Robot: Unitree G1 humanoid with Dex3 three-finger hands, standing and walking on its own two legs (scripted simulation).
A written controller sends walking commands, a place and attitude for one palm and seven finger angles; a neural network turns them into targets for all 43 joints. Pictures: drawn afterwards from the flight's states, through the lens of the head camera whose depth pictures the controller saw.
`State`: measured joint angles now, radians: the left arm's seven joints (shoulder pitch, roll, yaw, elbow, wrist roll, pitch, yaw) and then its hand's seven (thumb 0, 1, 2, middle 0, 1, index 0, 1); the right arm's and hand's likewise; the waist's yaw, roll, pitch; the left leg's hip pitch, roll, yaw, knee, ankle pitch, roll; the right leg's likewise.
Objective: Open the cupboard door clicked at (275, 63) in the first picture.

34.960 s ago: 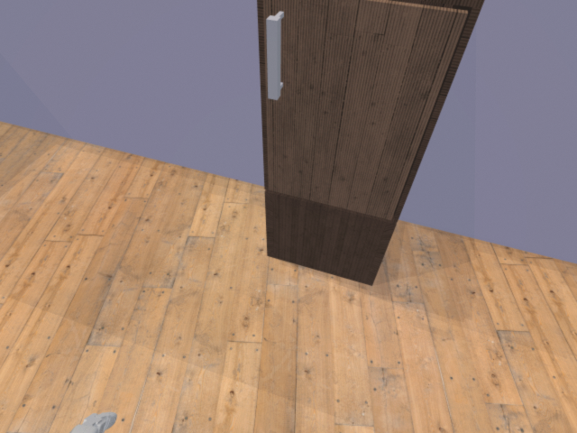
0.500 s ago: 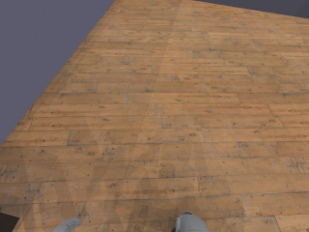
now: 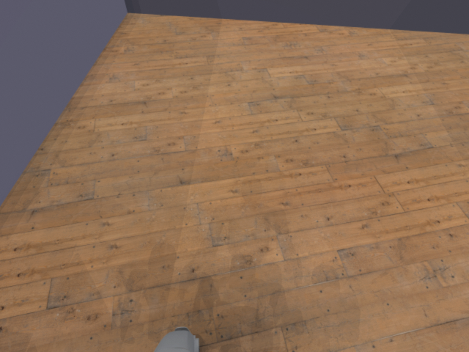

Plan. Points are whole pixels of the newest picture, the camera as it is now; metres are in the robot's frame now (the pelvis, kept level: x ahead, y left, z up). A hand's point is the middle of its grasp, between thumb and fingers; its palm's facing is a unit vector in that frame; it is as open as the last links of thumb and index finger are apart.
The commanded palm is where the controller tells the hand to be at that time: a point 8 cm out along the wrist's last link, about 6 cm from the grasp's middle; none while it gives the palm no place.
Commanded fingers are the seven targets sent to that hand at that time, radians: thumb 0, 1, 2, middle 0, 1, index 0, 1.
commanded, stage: walk to a spot facing it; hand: left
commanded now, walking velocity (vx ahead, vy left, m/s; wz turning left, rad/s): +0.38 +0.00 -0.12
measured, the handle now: out of the picture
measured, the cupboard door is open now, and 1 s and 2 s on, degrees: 44 44 44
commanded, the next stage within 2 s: turn to face it in 0.40 s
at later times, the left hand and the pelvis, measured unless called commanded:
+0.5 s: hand (183, 243) +0.36 +0.15 -0.18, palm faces -0.09 -0.97 -0.22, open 7.4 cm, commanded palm none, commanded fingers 0.00 0.90 0.90 -0.20 -0.30 -0.20 -0.30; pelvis +0.25 -0.04 -0.02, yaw -5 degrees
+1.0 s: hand (186, 210) +0.46 +0.16 -0.18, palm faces +0.17 -0.96 -0.22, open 7.4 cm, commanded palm none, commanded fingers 0.00 0.90 0.90 -0.20 -0.30 -0.20 -0.30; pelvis +0.40 -0.05 -0.01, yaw +8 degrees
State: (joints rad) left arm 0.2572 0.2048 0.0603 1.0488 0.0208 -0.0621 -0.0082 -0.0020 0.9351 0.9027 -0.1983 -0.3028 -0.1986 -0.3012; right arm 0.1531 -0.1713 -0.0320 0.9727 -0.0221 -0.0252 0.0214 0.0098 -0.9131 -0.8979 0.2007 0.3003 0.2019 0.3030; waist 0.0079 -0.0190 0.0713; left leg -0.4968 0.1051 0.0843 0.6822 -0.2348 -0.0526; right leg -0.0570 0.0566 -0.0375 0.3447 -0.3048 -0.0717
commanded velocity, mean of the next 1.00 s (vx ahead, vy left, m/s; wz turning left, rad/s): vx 0.15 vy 0.00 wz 0.24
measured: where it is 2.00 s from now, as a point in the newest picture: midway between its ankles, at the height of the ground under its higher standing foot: (268, 272)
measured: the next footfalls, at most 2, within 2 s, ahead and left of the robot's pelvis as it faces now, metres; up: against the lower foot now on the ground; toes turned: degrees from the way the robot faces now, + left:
left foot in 0.08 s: +0.18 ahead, +0.13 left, +0.00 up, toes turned +6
right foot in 0.46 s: +0.34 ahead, -0.16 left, +0.00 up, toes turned -12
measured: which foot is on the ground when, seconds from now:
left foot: up 0.00-0.06, down 0.08-0.46, up 0.48-0.76, down 0.78-1.00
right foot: down 0.00-0.08, up 0.10-0.44, down 0.46-0.78, up 0.80-1.00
